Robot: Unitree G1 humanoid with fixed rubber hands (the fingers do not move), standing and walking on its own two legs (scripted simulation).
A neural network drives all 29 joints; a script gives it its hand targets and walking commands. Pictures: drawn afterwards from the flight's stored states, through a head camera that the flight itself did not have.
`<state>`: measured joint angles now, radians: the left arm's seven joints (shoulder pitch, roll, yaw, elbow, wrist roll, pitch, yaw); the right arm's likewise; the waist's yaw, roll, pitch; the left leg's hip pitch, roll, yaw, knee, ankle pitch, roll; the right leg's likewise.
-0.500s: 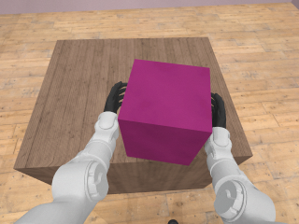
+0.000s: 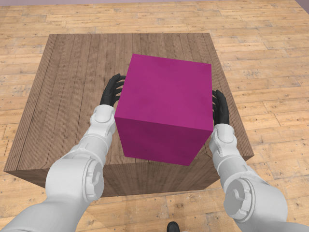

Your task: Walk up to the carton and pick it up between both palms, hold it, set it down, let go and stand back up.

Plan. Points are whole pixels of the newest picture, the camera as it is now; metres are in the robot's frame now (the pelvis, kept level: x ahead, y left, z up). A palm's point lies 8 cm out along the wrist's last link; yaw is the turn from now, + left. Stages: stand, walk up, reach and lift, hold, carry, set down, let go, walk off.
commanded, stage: set down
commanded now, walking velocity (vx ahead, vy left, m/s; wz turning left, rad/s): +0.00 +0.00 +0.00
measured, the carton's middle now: (163, 115) +0.43 -0.06 -0.01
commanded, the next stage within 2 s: none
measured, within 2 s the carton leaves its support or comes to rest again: neither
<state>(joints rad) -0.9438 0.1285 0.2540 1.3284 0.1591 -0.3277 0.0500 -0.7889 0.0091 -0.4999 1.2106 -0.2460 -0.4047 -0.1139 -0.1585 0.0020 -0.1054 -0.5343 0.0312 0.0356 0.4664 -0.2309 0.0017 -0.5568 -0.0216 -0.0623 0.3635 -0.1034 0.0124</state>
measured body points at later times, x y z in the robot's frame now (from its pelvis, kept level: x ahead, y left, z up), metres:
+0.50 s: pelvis -0.01 +0.01 -0.01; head +0.09 +0.01 +0.43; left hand +0.48 +0.09 +0.04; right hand +0.40 -0.21 +0.02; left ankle -0.02 +0.11 -0.74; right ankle +0.03 -0.13 -0.74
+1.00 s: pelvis -0.03 +0.00 -0.02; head +0.07 +0.01 +0.41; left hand +0.46 +0.10 +0.04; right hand +0.38 -0.22 +0.02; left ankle -0.02 +0.11 -0.74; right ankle +0.03 -0.13 -0.74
